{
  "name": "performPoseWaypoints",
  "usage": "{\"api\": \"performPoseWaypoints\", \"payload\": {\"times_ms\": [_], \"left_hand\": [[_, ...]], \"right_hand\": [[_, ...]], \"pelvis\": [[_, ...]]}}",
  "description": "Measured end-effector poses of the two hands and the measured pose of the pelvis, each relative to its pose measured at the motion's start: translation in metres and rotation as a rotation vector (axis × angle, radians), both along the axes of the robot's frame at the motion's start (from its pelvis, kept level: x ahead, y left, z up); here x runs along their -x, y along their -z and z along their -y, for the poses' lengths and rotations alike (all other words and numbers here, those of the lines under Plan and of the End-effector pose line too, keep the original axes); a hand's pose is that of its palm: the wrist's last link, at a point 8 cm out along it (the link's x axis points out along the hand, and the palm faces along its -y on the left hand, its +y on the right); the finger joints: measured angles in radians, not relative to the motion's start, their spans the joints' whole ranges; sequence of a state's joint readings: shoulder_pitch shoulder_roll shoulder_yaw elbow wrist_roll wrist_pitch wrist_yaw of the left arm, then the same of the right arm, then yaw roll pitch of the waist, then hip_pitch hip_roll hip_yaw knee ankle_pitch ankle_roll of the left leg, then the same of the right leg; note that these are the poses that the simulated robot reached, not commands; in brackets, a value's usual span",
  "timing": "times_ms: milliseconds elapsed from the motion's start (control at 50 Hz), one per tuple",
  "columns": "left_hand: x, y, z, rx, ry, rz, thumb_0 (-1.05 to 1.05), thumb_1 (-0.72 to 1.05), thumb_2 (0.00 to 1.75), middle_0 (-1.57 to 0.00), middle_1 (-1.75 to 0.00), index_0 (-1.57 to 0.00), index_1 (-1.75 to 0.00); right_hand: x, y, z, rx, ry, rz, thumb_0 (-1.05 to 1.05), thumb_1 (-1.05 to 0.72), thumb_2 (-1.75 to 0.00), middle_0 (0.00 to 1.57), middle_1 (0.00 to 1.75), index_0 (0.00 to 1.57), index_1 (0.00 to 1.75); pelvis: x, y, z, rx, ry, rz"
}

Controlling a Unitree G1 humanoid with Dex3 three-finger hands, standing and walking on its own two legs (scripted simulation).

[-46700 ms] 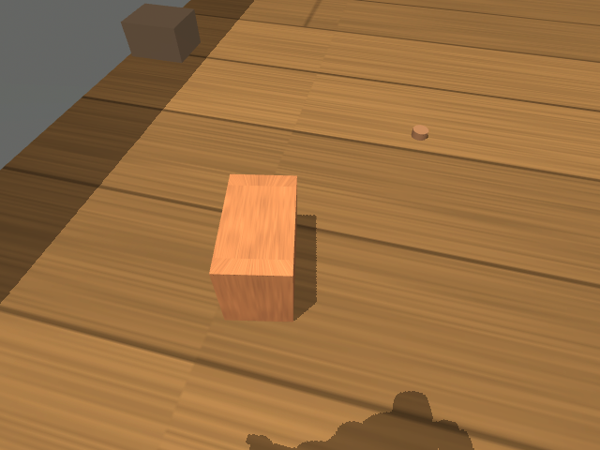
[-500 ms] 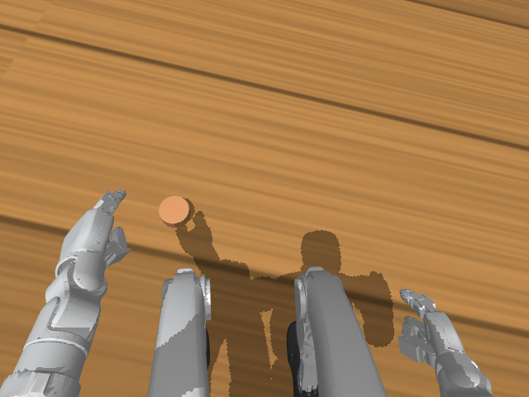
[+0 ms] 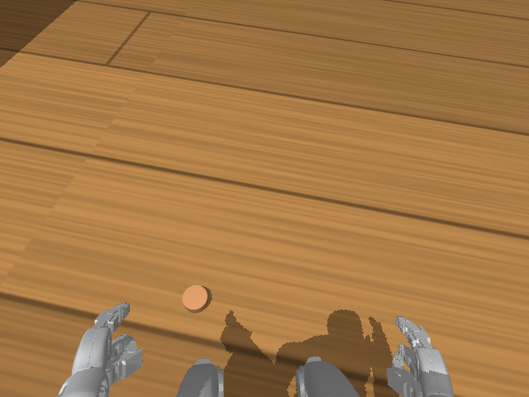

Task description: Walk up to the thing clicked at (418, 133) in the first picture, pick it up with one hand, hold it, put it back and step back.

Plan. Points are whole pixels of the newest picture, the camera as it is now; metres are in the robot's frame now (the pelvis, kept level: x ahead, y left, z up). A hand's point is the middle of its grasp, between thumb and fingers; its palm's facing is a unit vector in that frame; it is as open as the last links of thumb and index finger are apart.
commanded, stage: home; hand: left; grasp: from above
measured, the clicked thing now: (195, 299) +0.48 +0.18 -0.65
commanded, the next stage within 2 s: none
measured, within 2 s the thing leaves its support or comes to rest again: neither
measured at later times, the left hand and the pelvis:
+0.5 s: hand (118, 379) +0.17 +0.19 -0.01, palm faces +0.08 -0.98 -0.19, open 7.4 cm; pelvis +0.02 +0.00 +0.04, yaw +1 degrees
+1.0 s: hand (118, 376) +0.18 +0.19 -0.01, palm faces +0.06 -0.98 -0.19, open 7.4 cm; pelvis +0.02 +0.01 +0.04, yaw +1 degrees
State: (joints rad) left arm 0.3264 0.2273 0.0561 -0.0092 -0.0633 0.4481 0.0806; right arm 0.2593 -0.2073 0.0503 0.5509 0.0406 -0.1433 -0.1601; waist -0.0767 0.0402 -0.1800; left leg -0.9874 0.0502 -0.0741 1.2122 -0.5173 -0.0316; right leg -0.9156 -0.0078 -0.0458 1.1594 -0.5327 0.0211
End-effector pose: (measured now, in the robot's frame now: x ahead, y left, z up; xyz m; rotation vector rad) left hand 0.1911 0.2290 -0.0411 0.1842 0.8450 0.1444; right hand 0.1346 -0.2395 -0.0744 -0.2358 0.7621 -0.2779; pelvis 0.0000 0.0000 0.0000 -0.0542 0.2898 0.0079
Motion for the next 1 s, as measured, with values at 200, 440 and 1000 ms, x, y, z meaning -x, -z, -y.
{"api": "performPoseWaypoints", "payload": {"times_ms": [200, 440, 1000], "left_hand": [[0.022, -0.058, -0.004, 0.010, -0.016, 0.032, 0.01, 0.91, 0.90, -0.20, -0.30, -0.20, -0.30], [0.036, -0.057, -0.006, 0.025, -0.021, 0.015, 0.01, 0.91, 0.90, -0.20, -0.30, -0.20, -0.30], [0.032, -0.058, -0.006, 0.025, -0.004, 0.030, 0.01, 0.91, 0.90, -0.20, -0.30, -0.20, -0.30]], "right_hand": [[-0.026, -0.051, 0.003, 0.039, 0.000, 0.132, 0.01, -0.90, -0.90, 0.20, 0.30, 0.20, 0.30], [-0.051, -0.065, -0.010, 0.038, -0.088, 0.219, 0.01, -0.90, -0.90, 0.20, 0.30, 0.21, 0.30], [-0.027, -0.055, -0.006, 0.046, -0.056, 0.154, 0.01, -0.90, -0.90, 0.20, 0.30, 0.21, 0.30]], "pelvis": [[-0.022, -0.034, -0.003, -0.004, -0.011, 0.080], [-0.019, -0.037, -0.004, -0.010, -0.021, 0.118], [-0.016, -0.037, -0.005, -0.007, -0.013, 0.123]]}}
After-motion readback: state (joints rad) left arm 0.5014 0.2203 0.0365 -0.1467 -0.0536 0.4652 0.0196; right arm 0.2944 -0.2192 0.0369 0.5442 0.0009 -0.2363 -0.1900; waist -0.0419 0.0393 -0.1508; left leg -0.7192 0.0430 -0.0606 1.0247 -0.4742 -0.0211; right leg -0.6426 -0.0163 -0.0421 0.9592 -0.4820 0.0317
